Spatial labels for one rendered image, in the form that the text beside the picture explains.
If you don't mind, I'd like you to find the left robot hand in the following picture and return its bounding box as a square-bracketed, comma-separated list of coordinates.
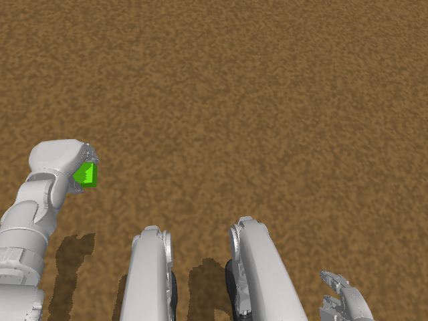
[29, 139, 99, 194]

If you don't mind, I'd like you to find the right robot hand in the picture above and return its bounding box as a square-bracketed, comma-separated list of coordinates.
[319, 271, 374, 321]

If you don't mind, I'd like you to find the small box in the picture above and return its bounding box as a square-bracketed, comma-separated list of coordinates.
[73, 163, 98, 188]

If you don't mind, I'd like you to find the right robot foot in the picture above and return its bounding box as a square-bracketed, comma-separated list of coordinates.
[225, 259, 253, 321]

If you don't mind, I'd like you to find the left robot arm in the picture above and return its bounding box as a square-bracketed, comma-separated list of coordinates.
[0, 169, 70, 321]

